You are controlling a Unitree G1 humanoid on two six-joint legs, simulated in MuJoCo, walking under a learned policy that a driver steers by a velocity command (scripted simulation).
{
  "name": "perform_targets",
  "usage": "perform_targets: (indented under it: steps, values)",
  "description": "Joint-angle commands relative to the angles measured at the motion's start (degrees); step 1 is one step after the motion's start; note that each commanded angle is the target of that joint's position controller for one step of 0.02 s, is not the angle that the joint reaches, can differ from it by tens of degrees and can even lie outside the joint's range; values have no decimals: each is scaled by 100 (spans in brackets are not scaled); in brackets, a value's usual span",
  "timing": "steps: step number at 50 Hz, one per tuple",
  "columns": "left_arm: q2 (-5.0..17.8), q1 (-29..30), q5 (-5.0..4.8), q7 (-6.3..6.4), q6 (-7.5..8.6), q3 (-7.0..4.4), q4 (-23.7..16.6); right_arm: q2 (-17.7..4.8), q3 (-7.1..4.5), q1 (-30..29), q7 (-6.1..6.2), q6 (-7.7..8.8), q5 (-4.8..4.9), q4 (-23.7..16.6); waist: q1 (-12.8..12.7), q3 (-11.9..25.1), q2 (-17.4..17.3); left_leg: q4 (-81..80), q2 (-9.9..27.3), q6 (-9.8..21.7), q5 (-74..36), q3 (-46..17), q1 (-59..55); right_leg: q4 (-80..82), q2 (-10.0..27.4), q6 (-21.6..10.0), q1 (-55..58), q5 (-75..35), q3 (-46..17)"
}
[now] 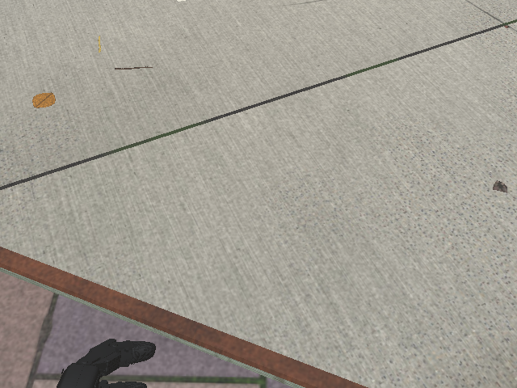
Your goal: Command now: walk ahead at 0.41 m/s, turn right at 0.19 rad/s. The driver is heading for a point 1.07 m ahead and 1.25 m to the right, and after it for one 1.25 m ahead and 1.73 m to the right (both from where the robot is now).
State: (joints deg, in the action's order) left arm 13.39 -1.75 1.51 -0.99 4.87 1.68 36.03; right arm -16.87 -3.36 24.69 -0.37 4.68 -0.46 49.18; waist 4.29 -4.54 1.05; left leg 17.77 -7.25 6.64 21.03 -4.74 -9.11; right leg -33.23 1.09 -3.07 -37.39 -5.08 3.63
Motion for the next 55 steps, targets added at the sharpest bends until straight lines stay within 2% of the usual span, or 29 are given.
perform_targets:
  steps: [1,2,3,4,5,6,7,8,10,12,16,18,19,25,29,31,32,33,34,35,36,37,38,39,41,43,47,52,55]
  values:
    - [1120,-3365,-53,118,38,-510,946,-869,-260,-829,130,11,-39,-445,-1837,1536,-158,4123,292,-419,-4577,630,1296,632,-119,-293,3978,-1774,-167]
    - [1496,-2743,51,59,36,-544,867,92,-86,348,111,-27,1,-641,-472,1736,1747,6649,-493,-720,1125,478,3449,-32,1407,-968,5293,-6048,-2546]
    - [1631,-2074,-51,4,-26,-679,606,-93,17,1151,154,-57,-12,-551,-190,3000,1411,7454,-337,-666,581,-289,3946,715,1992,-1653,5831,-5513,-4270]
    - [1310,-1342,-109,7,-109,-695,303,-399,12,633,180,-117,-127,-547,-179,2629,563,7446,21,-656,3,-174,3953,1007,1642,-1650,5136,-3731,-3970]
    - [959,-1201,-177,16,-170,-612,359,-467,24,-6,154,-165,-228,-700,-188,1833,-38,6997,249,-660,-127,-45,4018,1147,1200,-1408,4261,-2516,-3339]
    - [800,-1473,-214,40,-190,-583,554,-493,29,-733,134,-214,-275,-906,-345,1418,-424,6531,371,-690,-3,-18,4092,1260,827,-1225,3779,-2060,-2861]
    - [758,-1747,-232,85,-200,-584,731,-426,55,-917,105,-315,-279,-1065,-303,1153,-328,6127,444,-717,-80,-32,3919,1335,652,-1038,3378,-2267,-2651]
    - [750,-1907,-217,89,-226,-583,852,-366,89,-960,93,-427,-252,-1132,-244,1085,-190,5812,478,-754,-92,-33,3775,1399,546,-926,3134,-2267,-2535]
    - [1053,-1888,-169,59,-281,-697,811,-320,144,-949,122,-555,-234,-1169,-201,1130,-57,5254,529,-863,88,-12,3618,1476,458,-771,2807,-2008,-2576]
    - [1216,-1815,-123,64,-346,-771,676,-354,155,-1086,156,-645,-235,-1204,-237,1180,75,4977,561,-934,90,34,3658,1522,438,-567,2558,-1659,-2711]
    - [1303,-1758,-155,143,-606,-888,496,-446,128,-1719,203,-780,-207,-1368,-469,920,405,4371,584,-1013,-289,-112,3999,1993,159,-214,2218,1632,-3218]
    - [1289,-1801,-159,159,-704,-928,453,-477,113,-1927,212,-773,-183,-1375,-629,747,514,4145,587,-1049,-435,-193,4265,2145,115,-186,2370,2675,-3506]
    - [1285,-1833,-152,162,-735,-948,455,-477,111,-1975,230,-749,-166,-1353,-689,701,552,4038,585,-1050,-464,-234,4353,2142,117,-200,2489,2847,-3612]
    - [1328,-1838,-85,167,-801,-1020,440,-481,127,-2156,275,-551,-86,-1318,-884,619,596,3292,420,-900,-248,-358,4364,1811,80,-406,3032,2276,-4050]
    - [1414,-1576,-39,109,-825,-1032,357,-577,111,-2005,291,-450,-16,-1256,-799,630,648,2440,184,-750,-11,-358,3566,1579,-1,-493,2797,1571,-4338]
    - [1431,-1322,-40,69,-825,-1023,293,-647,82,-1748,340,-424,26,-1177,-653,646,700,1714,81,-712,-29,-345,2821,1547,-128,-343,2467,1506,-4467]
    - [1417,-1187,-54,53,-815,-1011,263,-705,57,-1591,382,-411,32,-1137,-543,621,721,1159,75,-705,-162,-357,2351,1550,-247,-195,2219,1820,-4534]
    - [1373,-1105,-106,50,-792,-991,261,-762,33,-1453,441,-391,14,-1090,-405,588,544,332,197,-678,-591,-388,1787,1397,-500,34,1881,2689,-4419]
    - [1192,-1400,-151,69,-743,-941,313,-1000,-28,-1559,510,-396,2,-1126,-548,731,-31,-292,806,-552,-453,-848,1212,854,-932,334,1485,3791,-3889]
    - [904,-1722,-204,119,-718,-881,269,-1472,-102,-1623,524,-444,-36,-1327,-650,1106,-1015,-759,2392,-70,335,-2323,941,-925,-1573,613,1176,3934,-2525]
    - [1411,-1529,-10,152,-708,-1003,256,-1484,-79,-2143,462,-484,-153,-1455,-655,678,-1018,-886,2934,451,-323,-2803,1728,-2352,-1537,718,480,3833,-1499]
    - [1677,-1288,106,129,-726,-1046,226,-1019,0,-2096,422,-512,-133,-1436,-655,586,-732,-578,2818,626,-1422,-2178,2056,-3137,-963,725,649,3502,-1324]
    - [1552,-1399,128,72,-774,-1022,290,-755,68,-2211,383,-525,-81,-1449,-741,529,-571,-312,2385,503,-2114,-1385,2167,-3669,-885,644,703,3194,-1198]
    - [1417,-1547,100,11,-847,-980,358,-697,99,-2236,362,-543,-80,-1506,-773,527,-517,-187,2051,371,-2343,-811,2156,-4053,-844,620,675,2932,-1080]
    - [1355,-1538,-35,-121,-936,-923,353,-670,122,-2072,373,-563,-125,-1598,-642,486,-695,5,1846,385,-2815,-263,1911,-4445,-692,672,427,2726,-837]
    - [1267,-1173,-108,-189,-953,-859,212,-761,66,-1627,355,-551,-137,-1510,-415,408,-766,89,1851,364,-3001,-65,1416,-3936,-513,763,129,2628,-704]
    - [1056,-777,-113,-257,-986,-767,30,-859,-57,-1089,315,-526,-145,-1377,-172,516,-1048,262,2170,423,-3629,153,738,-3098,-226,881,15,2840,-451]
    - [834,-438,-139,-334,-1022,-691,-250,-847,-147,-1105,209,-470,-173,-1407,-199,651,-1122,392,2480,409,-3604,754,1109,-2035,40,681,825,2993,-130]
    - [780,-384,-184,-323,-1029,-683,-372,-886,-200,-1156,118,-453,-141,-1427,-238,768,-1226,665,2575,204,-3539,1132,1406,-1258,-58,489,1550,3037,212]
